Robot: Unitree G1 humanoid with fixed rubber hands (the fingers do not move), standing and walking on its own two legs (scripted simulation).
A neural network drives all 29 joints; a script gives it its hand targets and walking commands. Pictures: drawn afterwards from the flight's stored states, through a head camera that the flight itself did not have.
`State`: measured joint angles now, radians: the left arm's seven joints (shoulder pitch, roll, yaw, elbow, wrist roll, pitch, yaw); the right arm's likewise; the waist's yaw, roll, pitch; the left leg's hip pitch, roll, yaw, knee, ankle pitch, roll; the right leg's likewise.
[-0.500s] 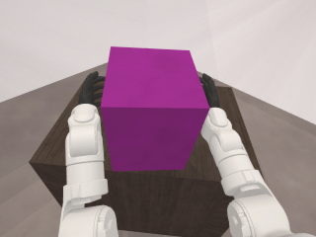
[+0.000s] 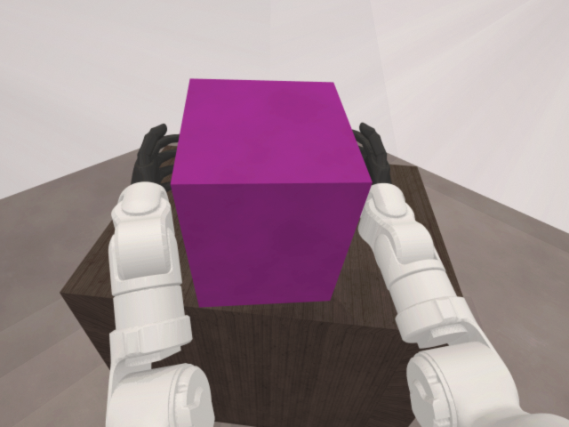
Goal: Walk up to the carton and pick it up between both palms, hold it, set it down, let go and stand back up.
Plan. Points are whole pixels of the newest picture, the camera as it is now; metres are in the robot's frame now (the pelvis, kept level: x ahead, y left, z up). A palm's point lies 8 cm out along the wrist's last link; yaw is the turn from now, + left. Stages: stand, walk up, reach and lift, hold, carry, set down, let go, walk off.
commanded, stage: hold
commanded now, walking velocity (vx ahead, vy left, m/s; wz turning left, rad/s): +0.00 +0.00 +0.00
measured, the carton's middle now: (264, 197) +0.39 +0.01 +0.16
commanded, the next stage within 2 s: none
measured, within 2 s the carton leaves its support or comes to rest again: neither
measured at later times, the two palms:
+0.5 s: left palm (145, 184) +0.36 +0.16 +0.22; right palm (369, 180) +0.37 -0.14 +0.21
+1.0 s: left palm (146, 188) +0.36 +0.16 +0.21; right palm (368, 182) +0.37 -0.14 +0.20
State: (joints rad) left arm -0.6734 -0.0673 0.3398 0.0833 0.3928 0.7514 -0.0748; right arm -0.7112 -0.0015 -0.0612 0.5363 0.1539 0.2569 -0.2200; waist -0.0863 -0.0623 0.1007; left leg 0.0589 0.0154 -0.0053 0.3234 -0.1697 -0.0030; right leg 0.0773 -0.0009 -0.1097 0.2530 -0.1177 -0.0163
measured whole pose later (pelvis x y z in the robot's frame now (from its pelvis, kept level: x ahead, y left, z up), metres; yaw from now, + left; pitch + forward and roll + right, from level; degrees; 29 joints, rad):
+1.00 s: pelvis +0.00 +0.00 +0.00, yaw +0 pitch -12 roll -1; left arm -0.66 -0.06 0.33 0.02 0.40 0.79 -0.10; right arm -0.70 0.01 -0.05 0.48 0.16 0.29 -0.23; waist -0.09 -0.06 0.11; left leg 0.06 0.02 0.00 0.33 -0.17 0.00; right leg 0.08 0.00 -0.11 0.26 -0.13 -0.02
